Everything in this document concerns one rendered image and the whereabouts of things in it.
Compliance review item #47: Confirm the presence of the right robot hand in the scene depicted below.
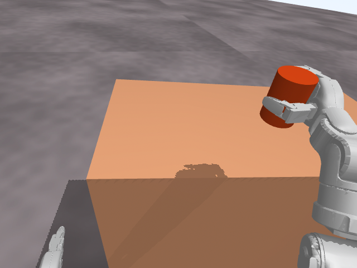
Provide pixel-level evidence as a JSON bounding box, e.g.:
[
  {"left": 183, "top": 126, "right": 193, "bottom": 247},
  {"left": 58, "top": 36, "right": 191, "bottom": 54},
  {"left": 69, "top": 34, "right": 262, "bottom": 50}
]
[{"left": 262, "top": 65, "right": 344, "bottom": 126}]

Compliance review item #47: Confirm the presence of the can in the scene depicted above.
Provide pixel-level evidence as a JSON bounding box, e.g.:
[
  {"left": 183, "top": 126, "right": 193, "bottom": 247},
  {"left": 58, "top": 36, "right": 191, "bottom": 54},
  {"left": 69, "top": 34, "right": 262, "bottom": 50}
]
[{"left": 260, "top": 65, "right": 319, "bottom": 128}]

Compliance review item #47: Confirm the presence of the left robot hand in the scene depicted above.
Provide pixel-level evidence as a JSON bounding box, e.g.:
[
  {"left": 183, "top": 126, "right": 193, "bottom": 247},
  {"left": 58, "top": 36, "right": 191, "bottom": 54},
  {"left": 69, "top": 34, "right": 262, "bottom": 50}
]
[{"left": 39, "top": 226, "right": 65, "bottom": 268}]

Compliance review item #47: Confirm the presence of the right robot arm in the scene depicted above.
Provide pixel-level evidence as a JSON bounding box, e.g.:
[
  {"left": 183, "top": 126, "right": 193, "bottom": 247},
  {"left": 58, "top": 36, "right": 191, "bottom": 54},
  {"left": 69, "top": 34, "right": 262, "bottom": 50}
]
[{"left": 297, "top": 108, "right": 357, "bottom": 268}]

